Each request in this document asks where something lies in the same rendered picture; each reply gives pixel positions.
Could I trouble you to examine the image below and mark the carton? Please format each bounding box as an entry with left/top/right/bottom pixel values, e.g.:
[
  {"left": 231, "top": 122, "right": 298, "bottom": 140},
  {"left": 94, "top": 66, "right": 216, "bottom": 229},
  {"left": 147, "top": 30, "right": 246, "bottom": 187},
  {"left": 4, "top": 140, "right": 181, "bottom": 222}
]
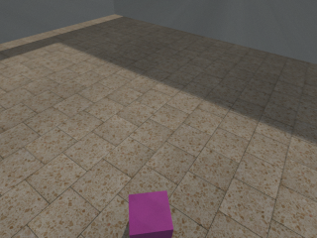
[{"left": 128, "top": 190, "right": 173, "bottom": 238}]

